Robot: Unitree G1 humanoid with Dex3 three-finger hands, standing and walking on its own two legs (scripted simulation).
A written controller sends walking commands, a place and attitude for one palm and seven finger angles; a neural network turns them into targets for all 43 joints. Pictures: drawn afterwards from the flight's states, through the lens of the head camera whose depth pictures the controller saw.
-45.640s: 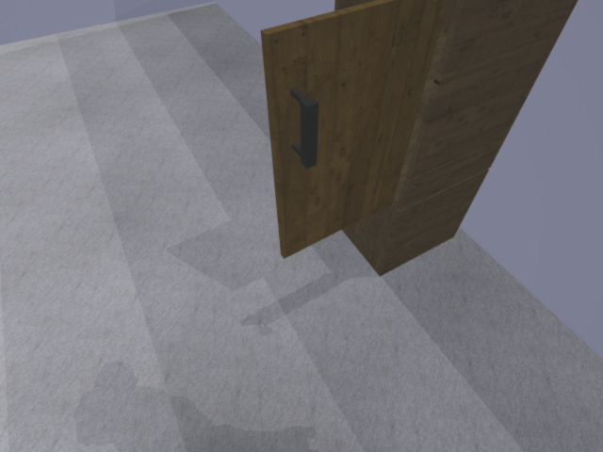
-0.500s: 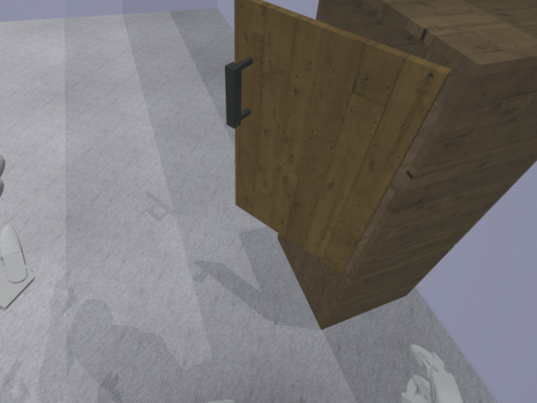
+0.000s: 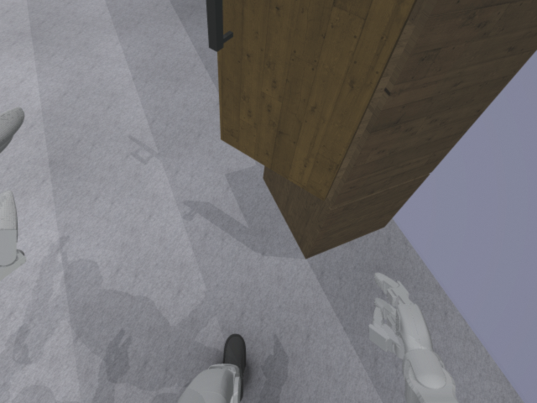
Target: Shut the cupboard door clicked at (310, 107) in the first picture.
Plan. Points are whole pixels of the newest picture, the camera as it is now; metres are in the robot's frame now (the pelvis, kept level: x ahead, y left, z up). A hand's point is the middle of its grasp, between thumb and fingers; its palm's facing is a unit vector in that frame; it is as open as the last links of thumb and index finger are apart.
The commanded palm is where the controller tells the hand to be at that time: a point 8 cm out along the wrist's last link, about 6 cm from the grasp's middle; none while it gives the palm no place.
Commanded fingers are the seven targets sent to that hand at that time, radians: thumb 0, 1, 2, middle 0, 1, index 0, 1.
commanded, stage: stop stepping back and stand still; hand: left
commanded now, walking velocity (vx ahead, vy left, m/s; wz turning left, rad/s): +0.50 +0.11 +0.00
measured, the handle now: (221, 12) +0.80 +0.17 +0.10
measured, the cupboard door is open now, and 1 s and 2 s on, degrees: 32 32 32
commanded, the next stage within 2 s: let the arm hang, fingers relaxed in 1.50 s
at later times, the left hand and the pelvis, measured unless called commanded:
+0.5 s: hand out of the picture +0.09 +0.28 +0.21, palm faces +0.42 -0.75 -0.52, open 7.5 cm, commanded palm +0.02 +0.32 +0.19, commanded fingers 0.00 0.90 0.90 -0.20 -0.30 -0.20 -0.30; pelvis -0.10 +0.01 +0.01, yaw +3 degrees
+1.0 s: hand out of the picture +0.07 +0.34 +0.22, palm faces +0.52 -0.71 -0.46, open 7.4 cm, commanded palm +0.00 +0.37 +0.19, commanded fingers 0.00 0.90 0.90 -0.20 -0.30 -0.20 -0.30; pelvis -0.11 +0.06 +0.01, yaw +5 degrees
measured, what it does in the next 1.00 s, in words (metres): walks backwards: right foot, then left foot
